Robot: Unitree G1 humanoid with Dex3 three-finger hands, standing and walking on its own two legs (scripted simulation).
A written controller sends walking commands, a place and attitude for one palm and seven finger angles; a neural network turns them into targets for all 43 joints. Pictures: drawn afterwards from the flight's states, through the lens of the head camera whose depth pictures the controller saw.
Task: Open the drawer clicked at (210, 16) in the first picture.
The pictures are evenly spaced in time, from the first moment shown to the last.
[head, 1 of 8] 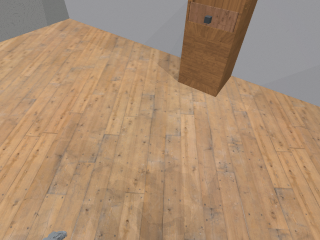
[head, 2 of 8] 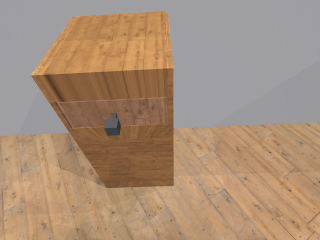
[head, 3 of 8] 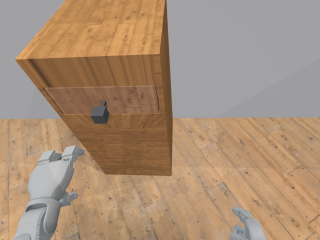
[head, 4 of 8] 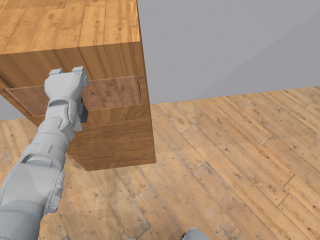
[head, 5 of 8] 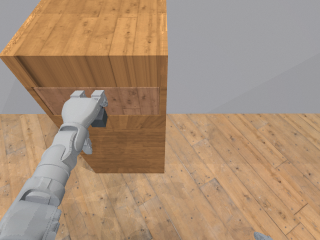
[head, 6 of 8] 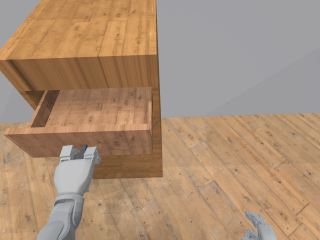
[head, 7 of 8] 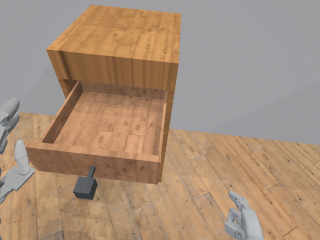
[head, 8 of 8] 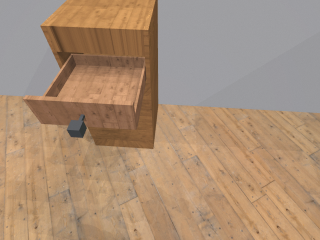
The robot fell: no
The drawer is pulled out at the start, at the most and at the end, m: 0.00 0.30 0.30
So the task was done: yes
